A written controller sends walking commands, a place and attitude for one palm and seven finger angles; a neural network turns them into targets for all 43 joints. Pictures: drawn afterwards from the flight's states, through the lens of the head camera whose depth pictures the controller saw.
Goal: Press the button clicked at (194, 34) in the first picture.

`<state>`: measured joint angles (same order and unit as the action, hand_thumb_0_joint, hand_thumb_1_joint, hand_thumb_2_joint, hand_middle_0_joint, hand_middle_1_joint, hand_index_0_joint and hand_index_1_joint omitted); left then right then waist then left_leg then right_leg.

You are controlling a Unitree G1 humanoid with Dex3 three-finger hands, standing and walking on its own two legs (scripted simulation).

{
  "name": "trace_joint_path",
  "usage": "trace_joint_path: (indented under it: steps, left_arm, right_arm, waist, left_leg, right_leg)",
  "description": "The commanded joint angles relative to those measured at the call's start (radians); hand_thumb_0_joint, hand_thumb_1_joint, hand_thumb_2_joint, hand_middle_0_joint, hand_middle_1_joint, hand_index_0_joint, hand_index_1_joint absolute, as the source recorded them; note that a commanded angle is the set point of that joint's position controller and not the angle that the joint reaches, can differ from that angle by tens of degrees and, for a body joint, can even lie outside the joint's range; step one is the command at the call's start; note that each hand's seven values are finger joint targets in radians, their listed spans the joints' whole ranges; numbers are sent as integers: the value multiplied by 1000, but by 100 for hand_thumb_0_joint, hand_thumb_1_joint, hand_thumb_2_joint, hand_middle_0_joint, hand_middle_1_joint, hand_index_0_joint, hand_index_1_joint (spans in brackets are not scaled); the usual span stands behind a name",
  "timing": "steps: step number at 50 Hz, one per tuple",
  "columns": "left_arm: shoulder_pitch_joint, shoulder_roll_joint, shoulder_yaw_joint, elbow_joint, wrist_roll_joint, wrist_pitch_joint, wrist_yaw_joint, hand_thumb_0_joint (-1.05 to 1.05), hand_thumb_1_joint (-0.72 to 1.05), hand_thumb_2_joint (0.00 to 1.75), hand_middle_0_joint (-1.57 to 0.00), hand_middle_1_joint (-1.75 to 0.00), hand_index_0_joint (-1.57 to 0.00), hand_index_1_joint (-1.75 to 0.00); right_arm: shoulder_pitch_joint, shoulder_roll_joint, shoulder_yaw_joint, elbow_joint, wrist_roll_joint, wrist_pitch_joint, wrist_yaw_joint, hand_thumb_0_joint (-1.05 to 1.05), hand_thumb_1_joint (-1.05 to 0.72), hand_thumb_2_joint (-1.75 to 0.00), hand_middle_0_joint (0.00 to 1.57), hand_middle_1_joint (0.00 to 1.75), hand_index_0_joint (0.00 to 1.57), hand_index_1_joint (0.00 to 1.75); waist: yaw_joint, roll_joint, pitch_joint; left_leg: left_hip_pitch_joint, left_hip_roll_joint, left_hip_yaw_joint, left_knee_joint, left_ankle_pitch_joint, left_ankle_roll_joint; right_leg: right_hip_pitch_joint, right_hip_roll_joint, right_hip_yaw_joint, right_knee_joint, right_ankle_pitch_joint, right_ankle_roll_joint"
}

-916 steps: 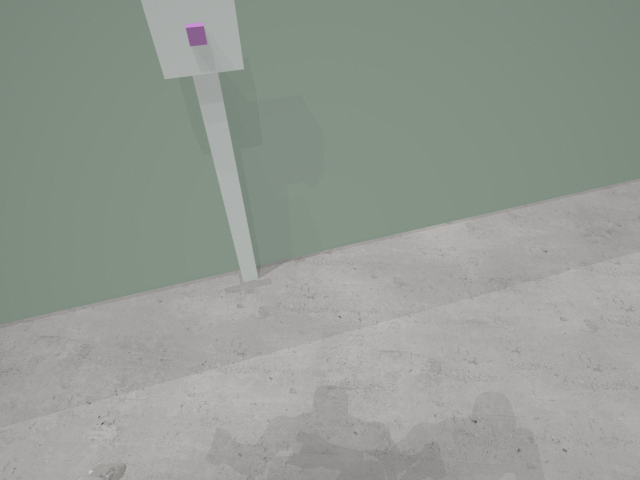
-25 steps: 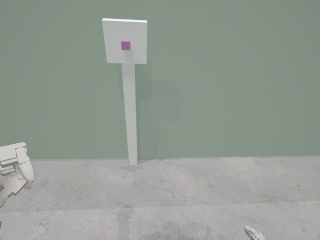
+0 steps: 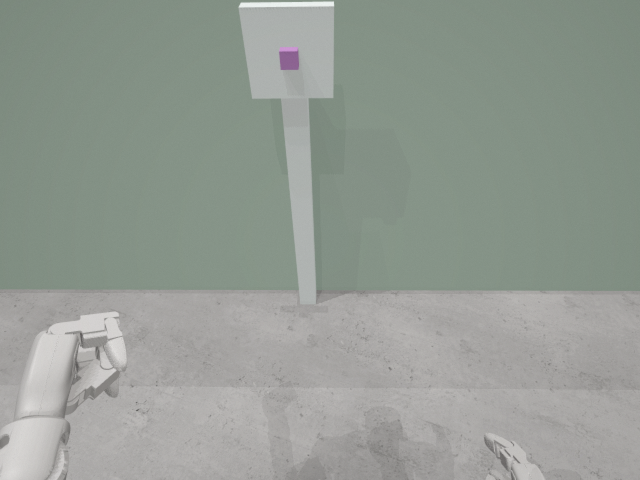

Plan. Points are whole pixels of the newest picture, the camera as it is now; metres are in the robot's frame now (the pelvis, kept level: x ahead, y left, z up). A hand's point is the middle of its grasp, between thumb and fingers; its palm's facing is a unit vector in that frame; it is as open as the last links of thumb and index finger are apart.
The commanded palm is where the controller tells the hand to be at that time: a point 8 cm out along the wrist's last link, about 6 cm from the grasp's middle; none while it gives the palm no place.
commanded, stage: let the arm hang, fingers relaxed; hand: left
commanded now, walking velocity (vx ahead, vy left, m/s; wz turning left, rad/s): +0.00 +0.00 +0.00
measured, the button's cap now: (289, 57) +0.84 +0.11 +0.17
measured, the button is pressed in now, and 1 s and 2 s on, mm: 0 0 0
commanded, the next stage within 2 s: stand and wait in 1.02 s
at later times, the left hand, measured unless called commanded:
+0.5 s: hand out of the picture -0.04 +0.22 -0.15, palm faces +0.01 -0.95 -0.31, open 5.5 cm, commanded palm none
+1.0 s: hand out of the picture +0.09 +0.23 -0.14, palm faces -0.01 -0.94 -0.33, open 7.4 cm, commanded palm none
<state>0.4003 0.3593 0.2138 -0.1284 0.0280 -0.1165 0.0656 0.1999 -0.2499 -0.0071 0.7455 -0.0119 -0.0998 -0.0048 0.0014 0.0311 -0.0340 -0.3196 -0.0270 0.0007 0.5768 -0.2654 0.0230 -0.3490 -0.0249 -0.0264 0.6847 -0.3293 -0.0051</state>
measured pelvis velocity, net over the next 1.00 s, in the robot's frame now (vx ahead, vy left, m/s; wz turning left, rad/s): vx -0.01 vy -0.01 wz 0.01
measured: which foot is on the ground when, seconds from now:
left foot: down 0.00-1.00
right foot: down 0.00-1.00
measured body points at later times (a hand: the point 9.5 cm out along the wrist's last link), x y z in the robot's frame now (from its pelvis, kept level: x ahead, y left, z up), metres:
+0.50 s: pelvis -0.02 -0.01 +0.01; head +0.00 -0.01 +0.46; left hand -0.04 +0.27 -0.13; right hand -0.01 -0.27 -0.14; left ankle +0.02 +0.11 -0.73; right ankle +0.00 -0.12 -0.73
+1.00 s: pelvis -0.01 -0.01 +0.02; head +0.00 -0.02 +0.47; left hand +0.09 +0.28 -0.11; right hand +0.05 -0.29 -0.13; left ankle +0.02 +0.11 -0.73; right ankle +0.00 -0.12 -0.73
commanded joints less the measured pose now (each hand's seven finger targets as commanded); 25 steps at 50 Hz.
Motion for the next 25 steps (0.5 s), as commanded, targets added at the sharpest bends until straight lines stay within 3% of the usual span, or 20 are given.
trace_joint_path:
  steps: [1, 2, 3, 4, 5, 6, 8, 11, 13, 19, 25]
  left_arm:
    - [-36, 4, -109, 423, 5, 104, -53, 0, 90, 90, -112, -130, -112, -130]
    - [-36, 35, -109, 501, 8, 99, -53, 0, 90, 90, -108, -126, -108, -126]
    - [-68, 76, -114, 572, 8, 98, -53, 0, 90, 90, -104, -122, -104, -122]
    - [-114, 107, -119, 633, 7, 98, -54, 0, 90, 90, -101, -118, -101, -118]
    - [-152, 116, -128, 699, 3, 98, -54, 0, 90, 90, -97, -114, -97, -114]
    - [-182, 107, -141, 761, -1, 97, -53, 0, 90, 90, -93, -110, -93, -110]
    - [-223, 90, -162, 862, -8, 100, -52, 0, 90, 90, -86, -102, -86, -102]
    - [-194, 59, -177, 989, -13, 104, -52, 0, 90, 90, -75, -90, -75, -90]
    - [-172, 38, -168, 1057, -11, 103, -51, 0, 90, 90, -68, -82, -68, -82]
    - [-179, 60, -173, 1167, -16, 101, -51, 0, 90, 90, -46, -58, -46, -58]
    - [-191, 75, -170, 1220, -16, 105, -48, 0, 90, 90, -24, -34, -24, -34]
  right_arm:
    - [-39, -185, -45, -56, -18, 28, -2, 0, -90, -90, 20, 30, 20, 30]
    - [-54, -181, -46, -42, -12, 34, -3, 0, -90, -90, 20, 30, 20, 30]
    - [-46, -160, -44, -25, -2, 43, 0, 0, -90, -90, 20, 30, 20, 30]
    - [-29, -147, -43, -11, -1, 56, 4, 0, -90, -90, 20, 30, 20, 30]
    - [-39, -136, -40, 16, -6, 72, 2, 0, -90, -90, 20, 30, 20, 30]
    - [-37, -139, -39, 39, -9, 82, -1, 0, -90, -90, 20, 30, 20, 30]
    - [-33, -130, -30, 90, -9, 92, -1, 0, -90, -90, 20, 30, 20, 30]
    - [-44, -128, -21, 147, -9, 94, -5, 0, -90, -90, 20, 30, 20, 30]
    - [-29, -124, -24, 180, -11, 97, -12, 0, -90, -90, 20, 30, 20, 30]
    - [32, -143, -35, 261, -5, 102, -16, 0, -90, -90, 20, 30, 20, 30]
    - [53, -154, -40, 308, -6, 100, -18, 0, -90, -90, 20, 30, 20, 30]
  waist:
    - [15, -124, -105]
    - [27, -150, -128]
    - [10, -170, -103]
    - [-15, -110, -56]
    - [-19, -163, -45]
    - [-26, -169, -31]
    - [-35, -23, 2]
    - [-11, 83, 24]
    - [-7, 95, 26]
    - [-12, -2, 46]
    - [-8, -28, 83]
  left_leg:
    - [44, 225, -227, -86, 626, 118]
    - [36, 159, -156, -43, 546, 71]
    - [16, 94, -97, -25, 343, 26]
    - [24, 57, -68, -31, 210, 5]
    - [47, 44, -47, -22, 149, -2]
    - [76, 44, -48, -35, 126, -4]
    - [129, 68, -67, -103, 148, -4]
    - [100, 107, -111, -194, 102, 8]
    - [95, 109, -113, -214, 45, 10]
    - [131, 110, -108, -220, 15, 13]
    - [106, 119, -124, -260, -20, 19]
  right_leg:
    - [91, 7, 53, -23, 34, -7]
    - [172, -20, 81, -119, 269, -17]
    - [188, -87, 161, -182, 373, -46]
    - [142, -144, 214, -224, 393, -78]
    - [127, -147, 229, -252, 398, -88]
    - [110, -143, 227, -273, 383, -92]
    - [67, -101, 195, -292, 236, -76]
    - [118, -54, 156, -313, 127, -51]
    - [136, -53, 158, -345, 87, -58]
    - [114, -59, 152, -398, 15, -66]
    - [122, -58, 135, -393, -12, -65]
